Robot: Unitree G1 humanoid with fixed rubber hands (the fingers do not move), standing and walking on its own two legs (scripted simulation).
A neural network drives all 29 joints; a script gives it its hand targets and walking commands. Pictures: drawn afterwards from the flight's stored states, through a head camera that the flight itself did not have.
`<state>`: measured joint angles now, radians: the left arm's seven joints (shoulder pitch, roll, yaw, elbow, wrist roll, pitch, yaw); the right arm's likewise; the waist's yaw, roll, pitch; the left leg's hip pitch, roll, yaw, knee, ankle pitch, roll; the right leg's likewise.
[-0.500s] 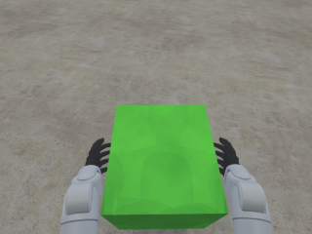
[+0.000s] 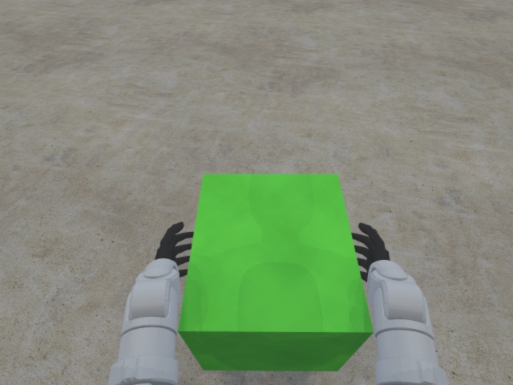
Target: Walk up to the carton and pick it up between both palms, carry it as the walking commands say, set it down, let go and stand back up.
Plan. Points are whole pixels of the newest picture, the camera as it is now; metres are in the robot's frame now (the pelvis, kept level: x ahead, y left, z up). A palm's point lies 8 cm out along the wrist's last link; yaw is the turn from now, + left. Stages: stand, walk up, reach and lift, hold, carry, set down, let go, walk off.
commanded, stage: set down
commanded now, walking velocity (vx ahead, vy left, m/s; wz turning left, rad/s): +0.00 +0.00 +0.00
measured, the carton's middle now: (270, 272) +0.32 -0.02 -0.04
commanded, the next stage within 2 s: none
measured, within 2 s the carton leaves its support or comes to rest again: neither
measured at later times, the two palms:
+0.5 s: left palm (170, 276) +0.32 +0.16 -0.04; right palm (352, 272) +0.31 -0.17 -0.04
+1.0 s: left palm (180, 284) +0.35 +0.16 -0.13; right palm (340, 282) +0.34 -0.17 -0.12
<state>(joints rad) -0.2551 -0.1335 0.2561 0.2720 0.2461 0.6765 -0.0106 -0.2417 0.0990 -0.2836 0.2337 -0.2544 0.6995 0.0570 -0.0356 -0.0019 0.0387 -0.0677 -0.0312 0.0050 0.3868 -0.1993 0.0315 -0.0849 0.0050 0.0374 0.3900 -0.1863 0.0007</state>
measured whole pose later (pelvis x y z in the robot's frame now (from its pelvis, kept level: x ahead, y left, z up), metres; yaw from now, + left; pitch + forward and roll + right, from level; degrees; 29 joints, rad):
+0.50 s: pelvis -0.01 -0.02 -0.01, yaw +2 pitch +7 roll -1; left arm -0.46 -0.09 0.43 0.54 0.34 0.40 -0.10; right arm -0.42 0.19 -0.45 0.43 -0.37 0.43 0.04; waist -0.03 0.00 0.06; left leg -0.46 -0.03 -0.07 0.58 -0.24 0.01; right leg -0.45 0.04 0.01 0.56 -0.22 -0.02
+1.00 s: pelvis -0.02 +0.00 -0.07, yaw +1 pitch +28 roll +0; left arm -0.57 -0.10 0.44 0.51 0.28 0.31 -0.06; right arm -0.53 0.14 -0.48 0.45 -0.29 0.32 0.05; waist -0.02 0.00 -0.12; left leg -1.07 -0.06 -0.05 0.89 -0.31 0.02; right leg -1.07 0.04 0.05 0.88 -0.30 0.01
